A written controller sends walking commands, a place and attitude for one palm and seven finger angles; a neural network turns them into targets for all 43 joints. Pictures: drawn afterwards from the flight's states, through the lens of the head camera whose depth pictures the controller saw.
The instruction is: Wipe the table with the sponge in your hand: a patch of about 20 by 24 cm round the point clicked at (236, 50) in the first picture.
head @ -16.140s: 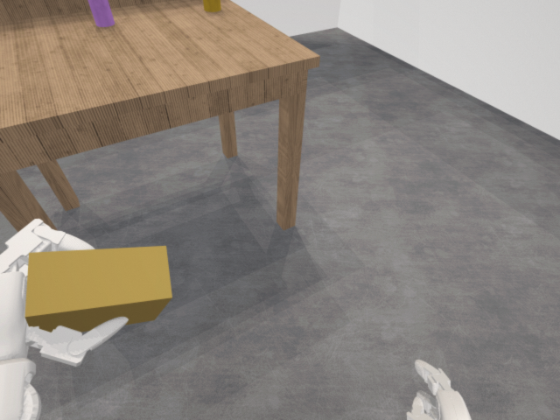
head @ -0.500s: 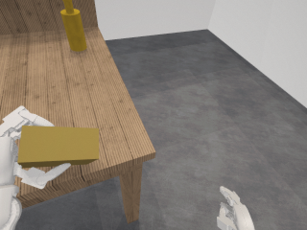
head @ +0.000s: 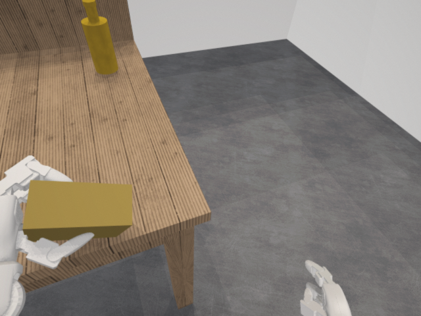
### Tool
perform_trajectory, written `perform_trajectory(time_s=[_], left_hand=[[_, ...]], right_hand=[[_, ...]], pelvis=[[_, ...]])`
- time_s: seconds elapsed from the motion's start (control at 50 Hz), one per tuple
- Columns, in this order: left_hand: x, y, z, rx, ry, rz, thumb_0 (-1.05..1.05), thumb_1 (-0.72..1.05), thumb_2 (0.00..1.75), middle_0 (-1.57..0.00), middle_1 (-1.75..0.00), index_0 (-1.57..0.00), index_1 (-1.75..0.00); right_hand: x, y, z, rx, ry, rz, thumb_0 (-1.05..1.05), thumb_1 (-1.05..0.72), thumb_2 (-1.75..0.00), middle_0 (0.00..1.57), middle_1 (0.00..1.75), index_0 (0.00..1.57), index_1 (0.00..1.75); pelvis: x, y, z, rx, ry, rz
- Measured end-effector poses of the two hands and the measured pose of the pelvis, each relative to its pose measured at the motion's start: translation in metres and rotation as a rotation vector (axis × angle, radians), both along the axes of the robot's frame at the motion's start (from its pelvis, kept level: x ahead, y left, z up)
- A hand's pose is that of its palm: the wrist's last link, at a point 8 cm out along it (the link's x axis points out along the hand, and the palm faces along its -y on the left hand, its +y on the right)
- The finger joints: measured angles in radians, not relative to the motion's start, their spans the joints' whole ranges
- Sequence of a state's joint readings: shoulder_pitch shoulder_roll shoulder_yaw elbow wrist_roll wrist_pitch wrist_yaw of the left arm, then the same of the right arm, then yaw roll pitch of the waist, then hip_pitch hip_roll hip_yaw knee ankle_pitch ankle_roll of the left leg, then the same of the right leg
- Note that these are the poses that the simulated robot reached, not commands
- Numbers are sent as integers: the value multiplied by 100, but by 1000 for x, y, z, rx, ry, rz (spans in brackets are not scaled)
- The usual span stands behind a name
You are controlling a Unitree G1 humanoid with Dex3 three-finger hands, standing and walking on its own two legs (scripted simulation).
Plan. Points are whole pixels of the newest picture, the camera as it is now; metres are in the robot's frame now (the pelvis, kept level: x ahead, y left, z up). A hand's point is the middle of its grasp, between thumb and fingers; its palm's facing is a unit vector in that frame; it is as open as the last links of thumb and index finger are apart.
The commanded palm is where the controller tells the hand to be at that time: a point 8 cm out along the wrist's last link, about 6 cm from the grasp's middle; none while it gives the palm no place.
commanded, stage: look again from close up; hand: left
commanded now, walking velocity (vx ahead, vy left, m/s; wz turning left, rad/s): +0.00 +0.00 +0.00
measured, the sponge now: (95, 212) +0.23 +0.20 +0.13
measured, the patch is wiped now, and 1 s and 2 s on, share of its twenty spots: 0.00 0.00 0.00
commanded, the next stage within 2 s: turn the palm down, sponge in hand in 0.16 s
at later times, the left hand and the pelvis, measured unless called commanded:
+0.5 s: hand (64, 192) +0.24 +0.24 +0.17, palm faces +0.34 -0.77 -0.53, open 10.2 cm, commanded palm +0.16 +0.28 +0.19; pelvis -0.01 -0.02 -0.01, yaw +1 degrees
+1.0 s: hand (61, 199) +0.22 +0.23 +0.18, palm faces +0.32 -0.56 -0.77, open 10.2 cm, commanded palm +0.17 +0.26 +0.23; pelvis +0.00 -0.05 -0.01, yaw +2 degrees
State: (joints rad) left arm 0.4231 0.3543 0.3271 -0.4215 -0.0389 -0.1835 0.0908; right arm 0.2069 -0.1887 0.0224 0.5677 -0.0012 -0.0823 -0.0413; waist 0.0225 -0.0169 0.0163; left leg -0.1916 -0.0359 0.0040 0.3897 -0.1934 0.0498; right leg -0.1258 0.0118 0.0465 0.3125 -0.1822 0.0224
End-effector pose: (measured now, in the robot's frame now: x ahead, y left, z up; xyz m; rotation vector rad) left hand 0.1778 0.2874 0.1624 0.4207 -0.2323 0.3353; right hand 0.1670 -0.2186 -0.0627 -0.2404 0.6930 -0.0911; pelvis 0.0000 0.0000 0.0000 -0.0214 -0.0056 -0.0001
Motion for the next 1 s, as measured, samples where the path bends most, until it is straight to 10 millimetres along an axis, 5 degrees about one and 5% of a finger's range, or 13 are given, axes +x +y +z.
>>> perform_trajectory(time_s=[0.26, 0.32, 0.4, 0.56, 0.78, 1.0], left_hand=[[-10, -2, 1, 5, 4, 15, -1, -51, 102, -70, -133, -74, -132], [5, 10, 23, 175, -33, 10, -1, -51, 102, -71, -133, -75, -132], [22, 23, 40, 64, -36, 78, -1, -51, 102, -71, -133, -74, -132], [12, -32, 24, 197, 171, -8, -1, -51, 102, -70, -134, -74, -132], [-13, -8, 41, 304, 210, 242, -1, -51, 102, -71, -133, -74, -131], [4, -37, 57, 461, 219, 108, -1, -51, 102, -71, -133, -75, -131]], right_hand=[[-10, -4, -4, 5, 14, -5, 1, -90, -90, 21, 30, 20, 30], [-11, 1, -10, -34, 24, 98, 1, -90, -90, 20, 30, 20, 30], [-9, 1, -23, 13, 50, 153, 1, -90, -90, 21, 30, 20, 30], [5, -19, -21, 57, -11, 103, 2, -90, -90, 21, 30, 20, 31], [28, -56, -29, -17, 27, 89, 1, -90, -90, 21, 30, 20, 30], [46, -45, -23, 18, -19, 61, 1, -90, -90, 20, 30, 20, 30]], pelvis=[[-6, -3, 1, 0, -2, 8], [-14, -8, -4, 10, -10, 43], [-16, -13, -7, 22, -25, 31], [-13, -28, -8, 30, -39, 12], [-9, -51, -11, 20, -46, 59], [-1, -47, -11, 31, -40, 39]])
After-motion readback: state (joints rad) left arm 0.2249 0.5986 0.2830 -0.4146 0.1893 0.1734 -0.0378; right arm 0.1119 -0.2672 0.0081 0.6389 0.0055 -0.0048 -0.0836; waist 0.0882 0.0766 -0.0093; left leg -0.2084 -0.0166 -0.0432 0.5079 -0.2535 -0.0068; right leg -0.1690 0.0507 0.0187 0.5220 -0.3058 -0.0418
